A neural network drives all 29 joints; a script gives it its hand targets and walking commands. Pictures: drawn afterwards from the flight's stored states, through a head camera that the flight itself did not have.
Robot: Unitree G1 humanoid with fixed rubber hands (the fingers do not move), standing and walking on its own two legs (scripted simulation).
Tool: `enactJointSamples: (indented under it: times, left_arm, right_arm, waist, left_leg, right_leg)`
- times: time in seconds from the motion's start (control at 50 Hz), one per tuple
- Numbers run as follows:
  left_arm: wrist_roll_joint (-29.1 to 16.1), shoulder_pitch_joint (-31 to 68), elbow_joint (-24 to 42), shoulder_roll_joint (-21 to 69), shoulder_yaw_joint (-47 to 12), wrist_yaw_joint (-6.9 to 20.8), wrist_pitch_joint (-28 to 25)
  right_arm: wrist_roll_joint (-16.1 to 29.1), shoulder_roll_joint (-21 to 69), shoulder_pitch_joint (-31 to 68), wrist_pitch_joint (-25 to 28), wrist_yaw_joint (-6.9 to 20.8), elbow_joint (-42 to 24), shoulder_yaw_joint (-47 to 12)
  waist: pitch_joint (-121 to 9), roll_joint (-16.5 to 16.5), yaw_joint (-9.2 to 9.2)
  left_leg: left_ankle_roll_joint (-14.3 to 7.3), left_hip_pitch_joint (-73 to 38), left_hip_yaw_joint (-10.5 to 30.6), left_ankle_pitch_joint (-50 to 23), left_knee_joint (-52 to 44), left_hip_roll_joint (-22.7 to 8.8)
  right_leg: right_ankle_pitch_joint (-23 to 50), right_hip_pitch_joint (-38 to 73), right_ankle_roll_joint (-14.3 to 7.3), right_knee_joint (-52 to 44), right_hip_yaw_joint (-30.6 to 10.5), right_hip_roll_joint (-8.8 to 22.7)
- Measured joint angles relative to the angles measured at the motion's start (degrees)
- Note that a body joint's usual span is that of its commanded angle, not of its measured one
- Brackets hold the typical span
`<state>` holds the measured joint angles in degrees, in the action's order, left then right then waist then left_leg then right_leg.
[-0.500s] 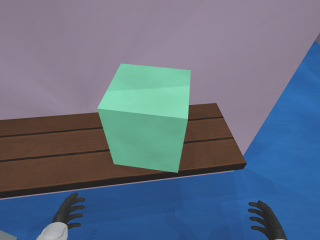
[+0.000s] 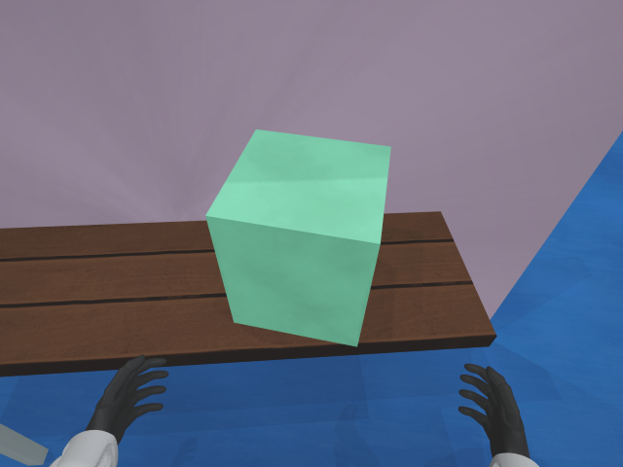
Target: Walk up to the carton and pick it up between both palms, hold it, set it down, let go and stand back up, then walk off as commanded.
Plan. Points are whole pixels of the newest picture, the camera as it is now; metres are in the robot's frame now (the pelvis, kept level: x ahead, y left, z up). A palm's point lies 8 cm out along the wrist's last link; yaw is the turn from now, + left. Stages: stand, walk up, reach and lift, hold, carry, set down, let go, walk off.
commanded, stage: reach and lift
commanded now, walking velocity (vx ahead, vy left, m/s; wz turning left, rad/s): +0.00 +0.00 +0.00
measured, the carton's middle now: (307, 240) +0.43 +0.04 +0.04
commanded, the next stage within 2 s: none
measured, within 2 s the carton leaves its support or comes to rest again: neither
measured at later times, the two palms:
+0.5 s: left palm (113, 389) +0.19 +0.26 +0.02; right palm (469, 406) +0.19 -0.16 +0.02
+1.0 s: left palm (136, 306) +0.27 +0.24 +0.08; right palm (484, 334) +0.25 -0.18 +0.08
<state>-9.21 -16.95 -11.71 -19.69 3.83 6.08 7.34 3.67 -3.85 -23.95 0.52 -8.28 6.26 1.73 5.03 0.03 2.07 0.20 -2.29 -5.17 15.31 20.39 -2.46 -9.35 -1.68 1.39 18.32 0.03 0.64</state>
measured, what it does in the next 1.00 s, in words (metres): stands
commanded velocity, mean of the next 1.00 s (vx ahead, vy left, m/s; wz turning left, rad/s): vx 0.00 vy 0.00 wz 0.00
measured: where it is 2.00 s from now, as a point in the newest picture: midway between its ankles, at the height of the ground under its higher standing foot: outside the picture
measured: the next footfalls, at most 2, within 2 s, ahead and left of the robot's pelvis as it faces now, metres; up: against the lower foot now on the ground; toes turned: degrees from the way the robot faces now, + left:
none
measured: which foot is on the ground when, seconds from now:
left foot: down 0.00-1.00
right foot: down 0.00-1.00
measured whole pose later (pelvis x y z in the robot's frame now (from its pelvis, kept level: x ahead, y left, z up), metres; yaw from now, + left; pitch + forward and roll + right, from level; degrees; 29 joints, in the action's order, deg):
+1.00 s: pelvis +0.00 +0.00 +0.00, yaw +2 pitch -7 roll -1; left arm -15.2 3.2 -6.2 -20.8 3.7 8.2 15.6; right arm 11.5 -4.5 -6.5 -13.8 -15.8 -5.4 -0.2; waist 4.3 -0.2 0.1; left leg 0.0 -1.4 -2.9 15.4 21.0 -2.0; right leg -9.4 -1.1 1.6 17.4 0.2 0.6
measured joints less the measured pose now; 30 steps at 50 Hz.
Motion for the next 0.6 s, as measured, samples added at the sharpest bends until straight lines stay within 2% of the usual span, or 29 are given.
enactJointSamples:
  times: [0.16, 0.44, 0.52, 0.6]
  left_arm:
    - [-1.35, -1.53, 3.13, -0.01, -0.56, 1.36, -4.36]
    - [-4.10, -1.08, 7.67, -0.30, -2.32, 2.57, -9.43]
    - [-5.24, 0.36, 7.78, -0.63, -3.64, 2.38, -8.88]
    - [-6.36, 3.43, 7.48, -1.06, -4.81, 1.89, -6.97]
  right_arm:
    - [2.16, 2.40, -0.91, 3.44, -2.14, -1.49, -2.14]
    - [5.04, 3.09, -0.98, 10.48, -4.76, -3.86, -4.42]
    - [4.86, 3.02, 0.24, 9.60, -5.19, -4.49, -3.97]
    - [4.74, 2.51, 2.73, 6.09, -5.46, -5.95, -3.20]
  waist:
    - [-0.44, -0.09, 0.56]
    - [0.20, 0.66, 0.33]
    - [0.41, 0.82, -0.05]
    - [0.26, 0.75, -0.22]
  left_leg:
    - [-0.24, 0.32, 0.48, 1.36, 1.06, -0.16]
    - [-0.92, 1.74, 1.41, 3.01, 4.06, -0.01]
    - [-1.10, 2.13, 1.79, 2.91, 4.50, 0.11]
    - [-1.23, 2.29, 2.02, 2.40, 4.24, 0.44]
  right_leg:
    - [-0.40, 0.79, 0.34, -0.96, 0.39, -0.11]
    - [-0.56, 1.12, 0.75, -1.11, 0.78, 0.00]
    - [-0.40, 1.04, 0.38, -1.05, 0.87, 0.02]
    - [-0.30, 0.75, 0.23, -0.79, 0.76, 0.21]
